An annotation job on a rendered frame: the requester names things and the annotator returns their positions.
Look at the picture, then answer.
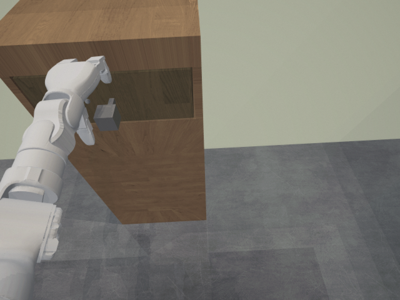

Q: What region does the robot left upper arm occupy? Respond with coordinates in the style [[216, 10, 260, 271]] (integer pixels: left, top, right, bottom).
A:
[[0, 198, 63, 300]]

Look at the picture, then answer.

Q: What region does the cabinet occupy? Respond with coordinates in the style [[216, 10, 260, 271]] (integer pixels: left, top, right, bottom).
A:
[[0, 0, 206, 224]]

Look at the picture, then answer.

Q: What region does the left robot forearm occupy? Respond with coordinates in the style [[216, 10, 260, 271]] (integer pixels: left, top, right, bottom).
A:
[[0, 88, 84, 204]]

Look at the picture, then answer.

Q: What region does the left robot hand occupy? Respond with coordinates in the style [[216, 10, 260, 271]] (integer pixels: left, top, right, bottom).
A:
[[45, 56, 112, 146]]

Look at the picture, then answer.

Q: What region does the drawer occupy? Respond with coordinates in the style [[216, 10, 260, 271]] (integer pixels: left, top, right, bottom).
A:
[[13, 67, 194, 123]]

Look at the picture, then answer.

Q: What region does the handle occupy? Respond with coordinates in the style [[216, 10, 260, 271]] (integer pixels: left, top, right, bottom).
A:
[[93, 98, 121, 131]]

